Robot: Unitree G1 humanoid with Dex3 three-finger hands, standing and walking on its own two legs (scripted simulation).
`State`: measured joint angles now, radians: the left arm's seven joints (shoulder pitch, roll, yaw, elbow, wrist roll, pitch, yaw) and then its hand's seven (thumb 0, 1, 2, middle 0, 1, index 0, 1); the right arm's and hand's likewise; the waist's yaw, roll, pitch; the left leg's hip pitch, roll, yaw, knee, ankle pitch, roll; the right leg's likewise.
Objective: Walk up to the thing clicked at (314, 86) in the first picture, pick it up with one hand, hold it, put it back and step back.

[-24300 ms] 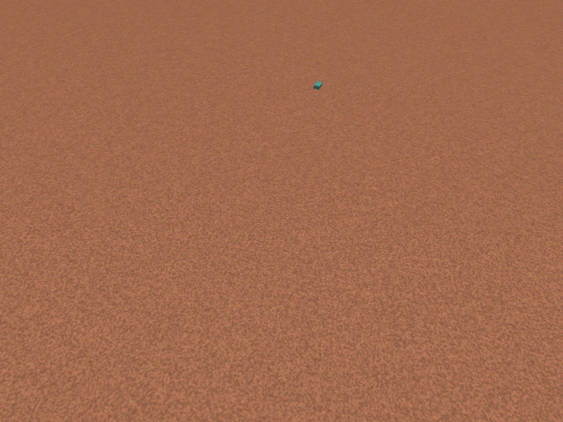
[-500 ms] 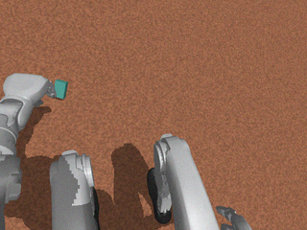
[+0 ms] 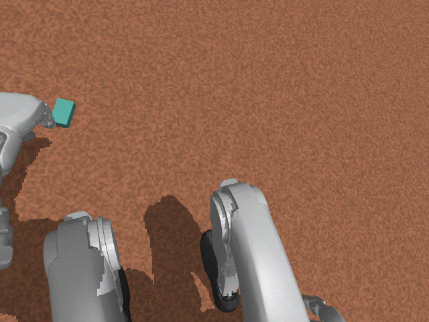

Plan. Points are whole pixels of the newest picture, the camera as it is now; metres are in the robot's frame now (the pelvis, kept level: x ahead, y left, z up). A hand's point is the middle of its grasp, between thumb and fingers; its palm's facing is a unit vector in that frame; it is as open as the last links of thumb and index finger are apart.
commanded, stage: go down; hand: left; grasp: from above
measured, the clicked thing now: (63, 113) +0.59 +0.21 -0.32
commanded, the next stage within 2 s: crouch in 0.22 s
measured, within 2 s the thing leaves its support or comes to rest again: neither
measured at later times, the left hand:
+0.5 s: hand (3, 129) +0.48 +0.26 -0.13, palm faces -0.45 +0.07 -0.89, open 6.5 cm
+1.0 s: hand out of the picture +0.49 +0.28 -0.04, palm faces -0.40 +0.09 -0.91, open 10.2 cm
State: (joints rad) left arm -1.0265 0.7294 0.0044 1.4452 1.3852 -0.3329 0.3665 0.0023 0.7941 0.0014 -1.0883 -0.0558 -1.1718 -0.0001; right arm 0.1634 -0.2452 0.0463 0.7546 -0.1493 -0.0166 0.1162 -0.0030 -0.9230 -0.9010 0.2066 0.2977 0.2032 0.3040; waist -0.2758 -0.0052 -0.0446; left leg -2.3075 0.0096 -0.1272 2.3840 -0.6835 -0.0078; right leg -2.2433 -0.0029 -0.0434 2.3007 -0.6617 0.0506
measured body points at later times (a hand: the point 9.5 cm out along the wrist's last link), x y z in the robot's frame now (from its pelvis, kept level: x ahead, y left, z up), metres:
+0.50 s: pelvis +0.00 +0.00 +0.01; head +0.23 +0.07 +0.39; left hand +0.50 +0.26 -0.08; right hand +0.05 -0.27 -0.10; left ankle +0.08 +0.13 -0.30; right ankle +0.10 -0.13 -0.30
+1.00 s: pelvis -0.01 +0.01 +0.05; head +0.20 +0.05 +0.45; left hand +0.50 +0.27 +0.01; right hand +0.04 -0.27 -0.06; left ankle +0.08 +0.13 -0.30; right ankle +0.10 -0.13 -0.30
